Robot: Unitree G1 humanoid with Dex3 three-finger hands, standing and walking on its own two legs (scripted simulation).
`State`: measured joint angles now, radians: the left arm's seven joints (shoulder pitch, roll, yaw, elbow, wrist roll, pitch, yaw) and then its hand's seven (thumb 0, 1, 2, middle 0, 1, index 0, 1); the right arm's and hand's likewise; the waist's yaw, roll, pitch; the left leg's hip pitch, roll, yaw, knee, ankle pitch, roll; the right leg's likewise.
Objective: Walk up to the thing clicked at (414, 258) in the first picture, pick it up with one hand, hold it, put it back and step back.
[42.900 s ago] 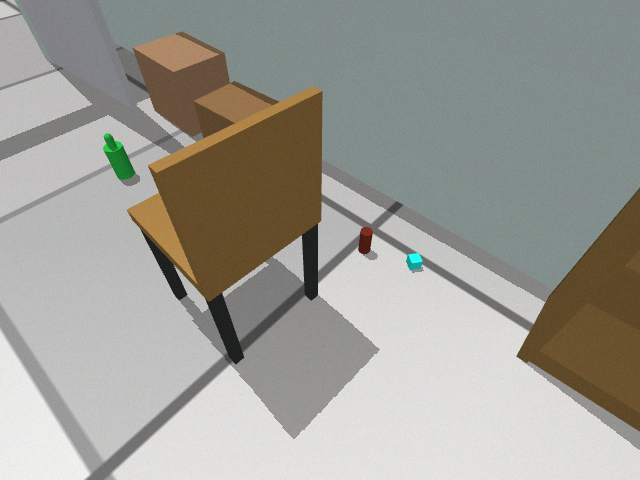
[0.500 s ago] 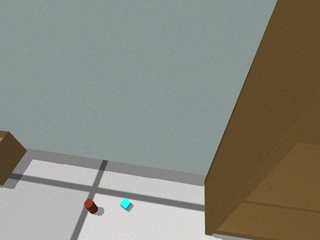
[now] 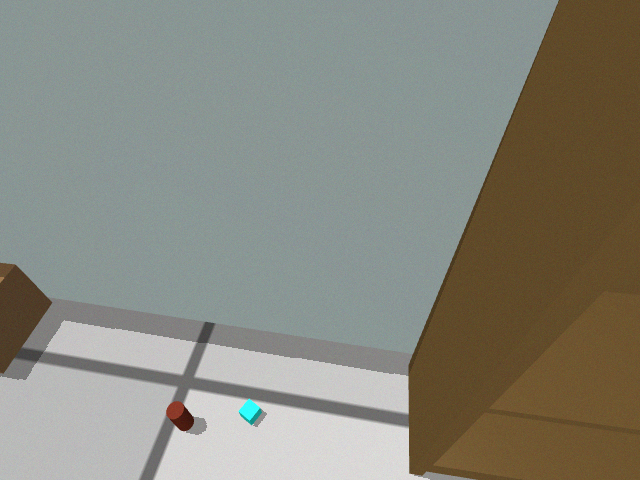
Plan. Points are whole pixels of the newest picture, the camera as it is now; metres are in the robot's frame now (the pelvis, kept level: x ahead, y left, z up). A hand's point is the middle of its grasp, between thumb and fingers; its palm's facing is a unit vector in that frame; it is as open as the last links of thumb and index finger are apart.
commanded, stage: stand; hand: left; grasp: from above
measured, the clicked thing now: (250, 411) +0.44 +0.23 -0.76
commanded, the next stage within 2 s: step back in 0.50 s
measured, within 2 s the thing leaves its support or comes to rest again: neither
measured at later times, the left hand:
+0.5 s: hand out of the picture +0.07 +0.24 -0.16, palm faces -0.02 -0.94 -0.34, open 7.3 cm
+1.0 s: hand out of the picture +0.08 +0.31 -0.18, palm faces -0.04 -0.94 -0.34, open 7.3 cm
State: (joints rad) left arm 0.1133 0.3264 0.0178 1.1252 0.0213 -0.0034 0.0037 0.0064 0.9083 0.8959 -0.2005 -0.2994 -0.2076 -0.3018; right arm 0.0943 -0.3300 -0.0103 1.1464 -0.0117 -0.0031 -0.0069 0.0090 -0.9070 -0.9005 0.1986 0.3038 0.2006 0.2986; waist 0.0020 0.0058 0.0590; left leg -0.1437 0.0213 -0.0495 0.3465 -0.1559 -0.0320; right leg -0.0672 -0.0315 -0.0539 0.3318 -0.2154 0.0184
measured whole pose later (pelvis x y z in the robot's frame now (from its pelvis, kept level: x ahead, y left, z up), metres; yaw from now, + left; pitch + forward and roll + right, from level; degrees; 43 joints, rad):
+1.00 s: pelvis -0.06 +0.06 -0.01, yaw +0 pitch +0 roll -1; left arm 0.04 0.39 0.06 0.89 0.00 0.07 0.03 0.01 0.91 0.90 -0.20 -0.30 -0.21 -0.30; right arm 0.13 -0.34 -0.04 0.94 -0.02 0.04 -0.02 0.01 -0.90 -0.90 0.20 0.30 0.20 0.30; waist -0.03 -0.05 0.21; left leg -0.27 -0.04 0.03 0.55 -0.27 0.07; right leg -0.46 0.10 0.16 1.09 -0.47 -0.02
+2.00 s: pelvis -0.32 +0.06 -0.03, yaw -5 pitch -3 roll -2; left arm 0.19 0.39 0.09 0.87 0.02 0.06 0.00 0.01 0.91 0.90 -0.20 -0.30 -0.21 -0.30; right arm 0.05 -0.40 -0.04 0.80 -0.02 0.03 -0.02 0.01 -0.90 -0.90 0.20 0.30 0.20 0.30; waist 0.01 0.03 0.22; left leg -0.44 0.09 -0.01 0.68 -0.19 -0.02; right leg -0.20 0.05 0.06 0.66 -0.42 0.01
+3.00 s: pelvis -0.65 +0.02 -0.03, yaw +1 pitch -2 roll +0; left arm 0.21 0.39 0.08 0.87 0.05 0.01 0.00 0.01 0.90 0.90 -0.20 -0.30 -0.21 -0.30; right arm 0.25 -0.42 -0.06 0.93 -0.03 0.05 0.00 0.01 -0.91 -0.90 0.20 0.30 0.20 0.30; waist 0.02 0.05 0.08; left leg -0.28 -0.01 -0.07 0.74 -0.50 -0.02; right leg -0.33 -0.04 -0.04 0.66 -0.31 -0.01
